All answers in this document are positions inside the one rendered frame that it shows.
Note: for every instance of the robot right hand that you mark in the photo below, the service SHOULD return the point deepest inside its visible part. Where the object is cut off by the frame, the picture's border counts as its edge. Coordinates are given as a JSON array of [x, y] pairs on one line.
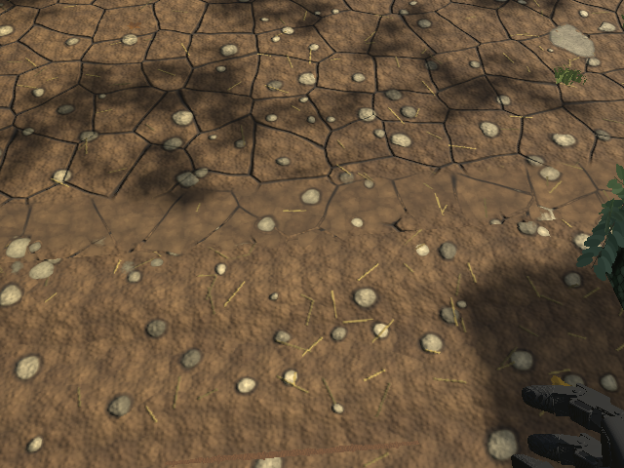
[[590, 409]]

